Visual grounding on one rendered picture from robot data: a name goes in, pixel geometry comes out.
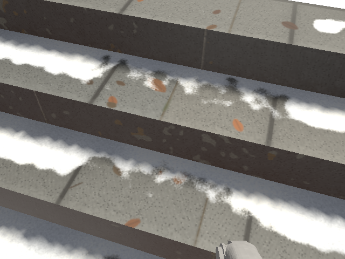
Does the robot right thigh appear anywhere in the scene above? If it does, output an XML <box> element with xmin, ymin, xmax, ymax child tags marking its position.
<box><xmin>216</xmin><ymin>241</ymin><xmax>262</xmax><ymax>259</ymax></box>

